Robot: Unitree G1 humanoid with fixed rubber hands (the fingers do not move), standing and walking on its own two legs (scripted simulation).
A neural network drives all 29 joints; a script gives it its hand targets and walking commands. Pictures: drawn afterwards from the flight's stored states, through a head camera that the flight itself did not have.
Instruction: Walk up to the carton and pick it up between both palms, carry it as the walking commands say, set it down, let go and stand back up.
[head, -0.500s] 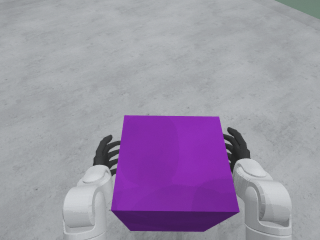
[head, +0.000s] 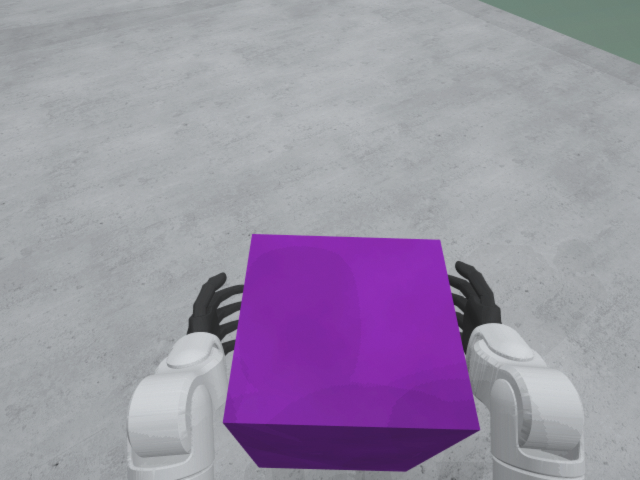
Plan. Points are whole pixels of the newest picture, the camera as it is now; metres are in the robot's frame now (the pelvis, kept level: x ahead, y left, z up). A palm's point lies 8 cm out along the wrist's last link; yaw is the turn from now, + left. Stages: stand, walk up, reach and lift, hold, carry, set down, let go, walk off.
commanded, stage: carry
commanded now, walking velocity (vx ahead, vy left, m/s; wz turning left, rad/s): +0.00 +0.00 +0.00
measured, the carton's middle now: (338, 367) +0.25 +0.00 +0.00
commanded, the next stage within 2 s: none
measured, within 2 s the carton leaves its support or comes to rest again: neither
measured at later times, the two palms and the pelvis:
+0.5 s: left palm (188, 177) +0.54 +0.23 +0.06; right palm (375, 168) +0.53 -0.07 +0.08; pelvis +0.28 +0.08 +0.00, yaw -1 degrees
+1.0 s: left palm (148, 86) +0.84 +0.37 +0.05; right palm (287, 72) +0.86 +0.08 +0.07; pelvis +0.59 +0.21 +0.02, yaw +0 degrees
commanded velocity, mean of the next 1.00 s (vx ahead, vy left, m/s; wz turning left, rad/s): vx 0.00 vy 0.00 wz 0.00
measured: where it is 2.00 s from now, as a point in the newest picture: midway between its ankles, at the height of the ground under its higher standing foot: (230, 250)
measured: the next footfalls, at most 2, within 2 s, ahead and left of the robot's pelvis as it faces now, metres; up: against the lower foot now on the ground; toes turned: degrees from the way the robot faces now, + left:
right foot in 0.02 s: -0.03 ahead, -0.17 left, +0.00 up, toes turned -2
left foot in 0.22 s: +0.14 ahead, +0.07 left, +0.00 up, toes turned +5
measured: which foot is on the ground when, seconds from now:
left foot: down 0.00-0.06, up 0.08-0.20, down 0.22-0.56, up 0.58-0.74, down 0.76-1.00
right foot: up 0.00-0.00, down 0.02-0.22, up 0.24-0.54, down 0.56-0.76, up 0.78-1.00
